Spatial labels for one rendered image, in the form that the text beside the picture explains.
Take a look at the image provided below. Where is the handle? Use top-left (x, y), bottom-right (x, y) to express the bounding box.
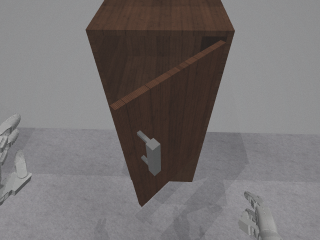
top-left (137, 131), bottom-right (161, 176)

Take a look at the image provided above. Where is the right robot hand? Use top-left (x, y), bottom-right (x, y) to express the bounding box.
top-left (238, 191), bottom-right (278, 239)

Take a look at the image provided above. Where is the left robot hand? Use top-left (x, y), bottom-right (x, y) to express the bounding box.
top-left (0, 113), bottom-right (32, 206)

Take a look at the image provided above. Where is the cupboard door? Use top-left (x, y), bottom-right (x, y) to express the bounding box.
top-left (110, 40), bottom-right (226, 207)

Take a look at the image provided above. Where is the robot right forearm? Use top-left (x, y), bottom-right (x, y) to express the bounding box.
top-left (257, 230), bottom-right (283, 240)

